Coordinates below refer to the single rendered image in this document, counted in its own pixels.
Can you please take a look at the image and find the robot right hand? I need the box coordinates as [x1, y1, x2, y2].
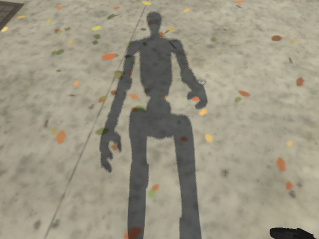
[269, 227, 316, 239]

